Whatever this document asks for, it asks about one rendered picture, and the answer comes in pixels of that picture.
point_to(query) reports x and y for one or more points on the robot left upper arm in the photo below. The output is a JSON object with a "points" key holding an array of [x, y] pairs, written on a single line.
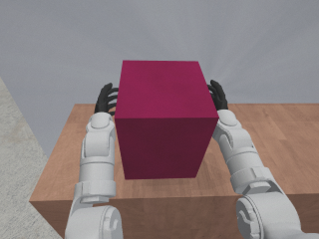
{"points": [[100, 222]]}

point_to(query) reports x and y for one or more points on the robot right hand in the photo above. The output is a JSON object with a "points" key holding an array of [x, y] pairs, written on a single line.
{"points": [[218, 95]]}

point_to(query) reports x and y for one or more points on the robot right upper arm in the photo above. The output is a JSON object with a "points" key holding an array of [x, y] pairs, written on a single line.
{"points": [[268, 215]]}

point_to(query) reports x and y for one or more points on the carton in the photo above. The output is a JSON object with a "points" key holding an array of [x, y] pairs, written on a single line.
{"points": [[165, 118]]}

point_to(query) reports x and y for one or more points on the robot left hand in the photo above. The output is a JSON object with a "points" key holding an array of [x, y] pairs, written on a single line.
{"points": [[102, 104]]}

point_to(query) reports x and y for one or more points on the pedestal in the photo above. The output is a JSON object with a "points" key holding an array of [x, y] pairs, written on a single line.
{"points": [[285, 135]]}

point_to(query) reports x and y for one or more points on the right robot forearm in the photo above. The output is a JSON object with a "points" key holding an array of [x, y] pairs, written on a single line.
{"points": [[248, 174]]}

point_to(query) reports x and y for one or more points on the left robot forearm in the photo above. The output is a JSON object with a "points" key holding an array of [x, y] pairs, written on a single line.
{"points": [[97, 160]]}

